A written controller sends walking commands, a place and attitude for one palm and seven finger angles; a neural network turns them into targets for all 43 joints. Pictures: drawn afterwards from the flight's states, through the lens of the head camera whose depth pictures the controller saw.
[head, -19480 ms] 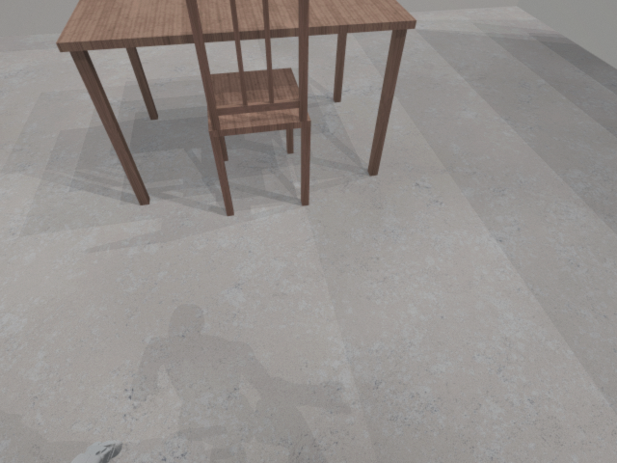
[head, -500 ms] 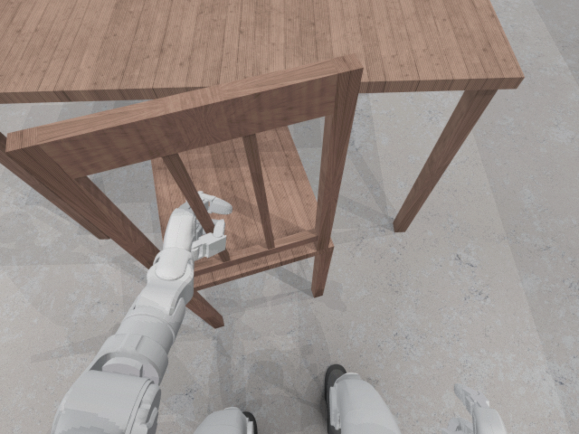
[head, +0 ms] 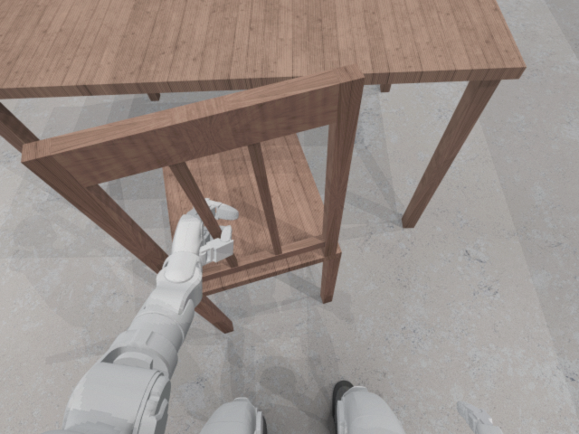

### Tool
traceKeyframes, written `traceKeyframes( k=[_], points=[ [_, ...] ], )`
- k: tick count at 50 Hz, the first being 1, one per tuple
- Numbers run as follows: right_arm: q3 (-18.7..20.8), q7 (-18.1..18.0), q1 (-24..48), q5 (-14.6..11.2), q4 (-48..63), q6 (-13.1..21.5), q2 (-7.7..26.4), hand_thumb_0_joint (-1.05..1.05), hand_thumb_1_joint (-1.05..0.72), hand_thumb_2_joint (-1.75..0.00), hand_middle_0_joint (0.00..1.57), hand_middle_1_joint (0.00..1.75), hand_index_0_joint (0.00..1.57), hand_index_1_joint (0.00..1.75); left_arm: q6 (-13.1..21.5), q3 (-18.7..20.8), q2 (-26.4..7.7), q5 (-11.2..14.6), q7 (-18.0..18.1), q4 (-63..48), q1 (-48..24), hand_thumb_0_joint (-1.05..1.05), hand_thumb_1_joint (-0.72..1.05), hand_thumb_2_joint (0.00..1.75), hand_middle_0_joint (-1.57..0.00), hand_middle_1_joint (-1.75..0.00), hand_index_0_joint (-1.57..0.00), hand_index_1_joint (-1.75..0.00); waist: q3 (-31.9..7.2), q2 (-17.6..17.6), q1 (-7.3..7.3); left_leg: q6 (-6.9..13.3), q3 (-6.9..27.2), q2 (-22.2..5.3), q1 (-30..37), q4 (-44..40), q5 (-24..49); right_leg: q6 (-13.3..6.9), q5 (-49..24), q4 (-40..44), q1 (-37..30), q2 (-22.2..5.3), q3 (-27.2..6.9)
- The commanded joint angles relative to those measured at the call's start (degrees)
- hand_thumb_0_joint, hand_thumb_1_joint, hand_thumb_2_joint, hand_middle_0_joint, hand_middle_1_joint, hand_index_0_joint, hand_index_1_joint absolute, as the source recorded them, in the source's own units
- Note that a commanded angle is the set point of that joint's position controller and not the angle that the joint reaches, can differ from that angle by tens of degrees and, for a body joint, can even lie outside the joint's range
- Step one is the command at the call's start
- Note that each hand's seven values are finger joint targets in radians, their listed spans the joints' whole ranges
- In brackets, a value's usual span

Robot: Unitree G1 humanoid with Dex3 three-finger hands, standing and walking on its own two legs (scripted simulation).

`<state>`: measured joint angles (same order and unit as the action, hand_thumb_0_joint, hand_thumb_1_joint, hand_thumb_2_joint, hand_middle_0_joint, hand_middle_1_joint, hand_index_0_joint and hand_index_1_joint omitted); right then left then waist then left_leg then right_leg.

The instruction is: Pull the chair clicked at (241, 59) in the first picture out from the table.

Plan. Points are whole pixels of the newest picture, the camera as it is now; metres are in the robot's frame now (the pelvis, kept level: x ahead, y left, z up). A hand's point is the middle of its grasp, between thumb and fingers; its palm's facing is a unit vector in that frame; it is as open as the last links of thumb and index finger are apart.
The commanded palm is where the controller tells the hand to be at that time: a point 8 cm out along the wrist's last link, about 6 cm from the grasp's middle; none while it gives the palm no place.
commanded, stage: step backward, pulling the chair out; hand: left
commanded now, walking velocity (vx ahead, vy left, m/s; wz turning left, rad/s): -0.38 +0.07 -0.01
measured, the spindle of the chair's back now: (212, 225) +0.41 +0.13 -0.05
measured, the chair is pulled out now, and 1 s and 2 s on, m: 0.19 0.33 0.46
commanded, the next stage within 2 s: none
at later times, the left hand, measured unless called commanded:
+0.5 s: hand (223, 282) +0.32 +0.11 -0.06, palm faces -0.04 -0.98 -0.20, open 4.9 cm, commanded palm +0.30 +0.16 -0.06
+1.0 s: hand (216, 339) +0.24 +0.11 -0.05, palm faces -0.08 -0.97 -0.23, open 5.0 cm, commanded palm +0.22 +0.17 -0.05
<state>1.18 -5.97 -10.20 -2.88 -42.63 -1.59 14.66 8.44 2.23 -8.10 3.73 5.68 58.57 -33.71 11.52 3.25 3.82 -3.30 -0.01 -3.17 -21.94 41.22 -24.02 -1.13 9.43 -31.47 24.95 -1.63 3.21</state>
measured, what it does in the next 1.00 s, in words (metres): walks backwards: left foot, then right foot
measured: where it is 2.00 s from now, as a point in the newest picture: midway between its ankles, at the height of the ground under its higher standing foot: outside the picture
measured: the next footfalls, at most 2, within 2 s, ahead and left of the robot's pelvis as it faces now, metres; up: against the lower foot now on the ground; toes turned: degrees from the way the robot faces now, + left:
left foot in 0.52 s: -0.09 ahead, +0.18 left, +0.00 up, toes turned +3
right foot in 0.68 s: +0.00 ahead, -0.11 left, +0.00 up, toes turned -4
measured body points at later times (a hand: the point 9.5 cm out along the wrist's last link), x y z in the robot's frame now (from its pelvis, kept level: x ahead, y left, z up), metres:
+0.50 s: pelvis -0.06 +0.01 +0.00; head +0.04 -0.03 +0.43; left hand +0.32 +0.16 -0.04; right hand +0.02 -0.26 -0.15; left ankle -0.08 +0.17 -0.72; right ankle +0.03 -0.11 -0.73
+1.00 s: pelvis -0.15 +0.01 +0.00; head -0.05 -0.02 +0.43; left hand +0.24 +0.16 -0.04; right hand -0.06 -0.26 -0.14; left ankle -0.13 +0.18 -0.73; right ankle -0.04 -0.10 -0.73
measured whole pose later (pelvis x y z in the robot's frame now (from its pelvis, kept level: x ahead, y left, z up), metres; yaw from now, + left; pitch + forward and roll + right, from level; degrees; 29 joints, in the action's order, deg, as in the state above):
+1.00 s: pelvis -0.15 +0.01 +0.00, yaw -1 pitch +2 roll +2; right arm 1.8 -6.4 -10.3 -2.2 -40.1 -1.4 15.5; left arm 7.5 0.0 -9.1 2.2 5.7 55.7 -32.5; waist 11.4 1.3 4.3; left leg -3.9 -2.0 -3.5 -18.3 31.8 -15.1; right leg 0.0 7.9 -32.8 27.4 -3.3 1.7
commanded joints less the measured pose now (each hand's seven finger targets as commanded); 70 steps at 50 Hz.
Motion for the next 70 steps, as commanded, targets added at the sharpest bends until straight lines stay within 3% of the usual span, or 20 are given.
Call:
traceKeyframes(
  k=[1,5,9,13,16,18,20,25,29,33,36,38,44,49,52,56,60,65,68,70],
  points=[
    [1.67,-1.57,-3.38,0.03,4.25,2.01,7.69,0.0,-0.9,-0.9,0.2,0.3,0.2,0.3,1.45,1.2,-12.19,-1.46,0.65,-10.73,-13.29,0.0,0.9,0.9,-0.5,-1.45,-0.5,-1.45,-34.36,-9.34,-2.21,0.06,3.06,-1.65,4.31,-4.68,1.06,-6.24,-40.77,2.53,-23.88,-18.85,-11.77],
    [3.08,-1.77,-3.23,0.29,7.18,0.49,8.94,0.0,-0.9,-0.9,0.2,0.3,0.2,0.3,1.76,-1.29,-9.07,-1.18,0.1,-16.5,-13.04,0.0,0.9,0.9,-0.5,-1.45,-0.5,-1.45,-35.42,-4.58,-1.44,3.18,2.4,-8.01,14.0,-14.39,29.41,0.96,-22.73,1.42,-17.46,-8.1,-4.48],
    [2.48,-0.04,-1.35,1.79,9.85,-0.83,7.33,0.0,-0.9,-0.9,0.2,0.3,0.2,0.3,2.64,-2.09,-7.32,-2.34,-0.23,-19.8,-13.01,0.0,0.9,0.9,-0.5,-1.45,-0.5,-1.45,-30.24,11.26,-2.12,7.04,7.08,-14.53,10.8,-17.65,39.83,1.22,3.62,-9.72,-12.52,-1.95,-1.93],
    [2.74,1.49,-4.45,1.83,7.85,0.15,7.09,0.0,-0.9,-0.9,0.2,0.3,0.2,0.3,4.4,-2.37,-7.56,-3.4,-0.17,-18.33,-15.75,0.0,0.9,0.9,-0.5,-1.45,-0.5,-1.45,-29.79,7.26,-1.01,5.77,5.18,-14.01,18.54,-9.73,51.8,-0.24,-7.99,0.53,-12.79,-3.03,-4.0],
    [3.62,-0.01,-5.78,0.21,6.58,0.57,7.53,0.0,-0.9,-0.9,0.2,0.3,0.2,0.3,4.94,1.09,-13.45,-2.52,0.5,-14.48,-15.12,0.0,0.9,0.9,-0.5,-1.45,-0.5,-1.45,-34.68,-7.84,-0.45,-0.01,-1.19,-4.81,10.26,-0.01,18.49,-5.11,-39.9,4.82,-22.83,-13.68,-12.3],
    [2.73,-0.32,-2.95,0.08,6.34,1.48,7.08,0.0,-0.9,-0.9,0.2,0.3,0.2,0.3,4.0,0.97,-13.23,-2.41,0.34,-11.27,-14.09,0.0,0.9,0.9,-0.5,-1.45,-0.5,-1.45,-32.12,-8.81,-2.26,0.2,2.24,-0.76,3.09,7.54,-5.88,-7.67,-36.34,7.56,-19.29,-19.72,-14.91],
    [1.5,-0.33,-2.79,0.16,4.95,2.5,6.08,0.0,-0.9,-0.9,0.2,0.3,0.2,0.3,3.15,1.49,-12.44,-2.77,0.43,-10.23,-13.37,0.0,0.9,0.9,-0.5,-1.45,-0.5,-1.45,-32.37,-9.68,-2.69,0.22,4.41,-0.82,1.59,4.97,-5.48,-7.75,-34.18,6.13,-20.61,-19.77,-13.68],
    [1.85,-1.46,-4.66,-0.02,4.62,2.27,7.35,0.0,-0.9,-0.9,0.2,0.3,0.2,0.3,2.51,0.19,-11.33,-1.51,0.34,-12.83,-13.5,0.0,0.9,0.9,-0.5,-1.45,-0.5,-1.45,-35.21,-9.87,-1.42,1.49,0.34,-3.54,10.77,-13.84,12.44,-2.64,-26.02,3.1,-19.7,-14.89,-8.73],
    [1.84,-0.42,-1.58,1.55,8.33,0.83,7.15,0.0,-0.9,-0.9,0.2,0.3,0.2,0.3,3.88,-2.83,-6.96,-2.11,-0.23,-17.26,-16.78,0.0,0.9,0.9,-0.5,-1.45,-0.5,-1.45,-27.96,13.11,-1.89,7.79,8.21,-14.97,6.97,-20.64,29.92,1.8,3.75,-10.12,-12.66,-2.73,-1.93],
    [2.68,1.33,-5.4,1.57,7.06,1.3,7.29,0.0,-0.9,-0.9,0.2,0.3,0.2,0.3,5.02,-2.28,-6.87,-3.35,-0.07,-15.86,-16.38,0.0,0.9,0.9,-0.5,-1.45,-0.5,-1.45,-28.96,5.56,-1.48,6.62,6.72,-14.02,18.87,-9.14,53.21,-0.01,-6.45,1.62,-12.78,-2.93,-3.74],
    [3.61,0.14,-6.57,0.2,5.63,1.65,8.05,0.0,-0.9,-0.9,0.2,0.3,0.2,0.3,5.49,0.88,-12.95,-2.63,0.42,-13.37,-16.45,0.0,0.9,0.9,-0.5,-1.45,-0.5,-1.45,-34.58,-8.61,-0.66,0.18,-0.28,-5.41,10.61,0.01,22.06,-5.29,-42.72,4.81,-25.34,-13.61,-12.1],
    [2.71,-0.02,-3.61,0.04,5.93,2.22,7.33,0.0,-0.9,-0.9,0.2,0.3,0.2,0.3,4.66,0.36,-12.16,-2.5,0.2,-10.98,-14.79,0.0,0.9,0.9,-0.5,-1.45,-0.5,-1.45,-32.86,-6.99,-2.2,0.25,2.8,-1.59,2.41,5.52,-3.08,-8.15,-44.88,5.34,-23.94,-19.85,-14.26],
    [1.71,-1.33,-4.2,0.28,5.03,2.61,7.31,0.0,-0.9,-0.9,0.2,0.3,0.2,0.3,3.49,0.21,-11.56,-1.55,0.32,-13.7,-13.87,0.0,0.9,0.9,-0.5,-1.45,-0.5,-1.45,-34.45,-8.96,-1.54,1.57,1.3,-4.23,10.85,-13.0,15.11,-2.71,-26.79,2.15,-19.32,-14.3,-8.18],
    [1.99,-0.13,-2.06,1.47,8.74,0.91,7.01,0.0,-0.9,-0.9,0.2,0.3,0.2,0.3,4.53,-2.47,-7.5,-2.54,-0.14,-17.91,-15.3,0.0,0.9,0.9,-0.5,-1.45,-0.5,-1.45,-28.49,12.07,-2.08,7.35,7.18,-13.93,5.9,-18.41,29.3,1.42,1.47,-7.46,-15.13,-2.7,-2.28],
    [2.61,0.2,-3.78,1.01,8.92,0.79,7.73,0.0,-0.9,-0.9,0.2,0.3,0.2,0.3,4.52,-1.35,-8.91,-2.81,0.07,-17.37,-14.67,0.0,0.9,0.9,-0.5,-1.45,-0.5,-1.45,-28.59,4.99,-2.15,6.37,4.95,-12.45,5.22,-13.57,28.41,0.49,-4.89,-2.82,-17.93,-3.2,-3.19],
    [3.26,-0.5,-5.3,-0.19,6.45,2.1,7.02,0.0,-0.9,-0.9,0.2,0.3,0.2,0.3,4.16,1.38,-14.31,-2.18,0.89,-12.11,-12.59,0.0,0.9,0.9,-0.5,-1.45,-0.5,-1.45,-27.98,-16.44,-2.58,1.11,-1.29,1.18,5.59,8.06,-7.41,-6.4,8.87,18.29,-7.23,-19.0,-18.79],
    [0.89,-0.09,-4.35,0.3,5.1,4.08,5.21,0.0,-0.9,-0.9,0.2,0.3,0.2,0.3,2.83,1.78,-12.0,-2.76,0.24,-10.62,-13.59,0.0,0.9,0.9,-0.5,-1.45,-0.5,-1.45,-31.49,-12.93,-3.18,0.9,1.63,1.1,5.46,5.91,-6.47,-7.05,-6.05,12.07,-14.33,-18.42,-13.55],
    [1.36,-0.99,-6.73,0.21,4.53,4.68,7.07,0.0,-0.9,-0.9,0.2,0.3,0.2,0.3,3.18,0.23,-10.58,-1.79,-0.31,-11.82,-14.34,0.0,0.9,0.9,-0.5,-1.45,-0.5,-1.45,-30.48,-8.76,-1.77,3.21,-0.57,-3.61,12.99,-20.56,8.16,-0.88,-1.35,6.38,-11.87,-11.53,-8.56],
    [1.42,-0.29,-2.31,2.37,8.15,3.02,7.37,0.0,-0.9,-0.9,0.2,0.3,0.2,0.3,3.68,-2.6,-7.01,-2.22,-0.5,-17.56,-19.34,0.0,0.9,0.9,-0.5,-1.45,-0.5,-1.45,-24.04,18.78,-2.35,9.93,9.96,-17.89,4.78,-23.38,29.38,1.9,11.78,-19.36,-7.22,-1.43,-1.85],
    [2.53,1.13,-4.97,1.91,6.9,2.62,7.05,0.0,-0.9,-0.9,0.2,0.3,0.2,0.3,3.96,-1.22,-6.56,-2.68,-0.31,-15.61,-17.7,0.0,0.9,0.9,-0.5,-1.45,-0.5,-1.45,-23.58,7.42,-2.24,9.92,8.65,-17.98,19.49,-14.04,57.8,0.49,13.88,-14.15,-2.08,-0.86,-3.46]
  ],
)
